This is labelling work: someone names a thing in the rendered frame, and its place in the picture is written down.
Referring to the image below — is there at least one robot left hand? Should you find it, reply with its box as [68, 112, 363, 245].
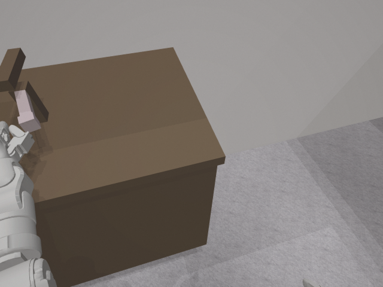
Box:
[0, 121, 35, 162]

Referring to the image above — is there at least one robot left upper arm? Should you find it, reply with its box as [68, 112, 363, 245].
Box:
[0, 258, 57, 287]

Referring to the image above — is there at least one counter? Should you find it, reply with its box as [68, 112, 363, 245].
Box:
[0, 47, 226, 287]

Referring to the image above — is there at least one robot left forearm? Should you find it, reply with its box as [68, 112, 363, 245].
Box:
[0, 158, 42, 271]

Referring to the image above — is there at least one tap lever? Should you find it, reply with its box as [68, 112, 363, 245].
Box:
[14, 90, 41, 132]

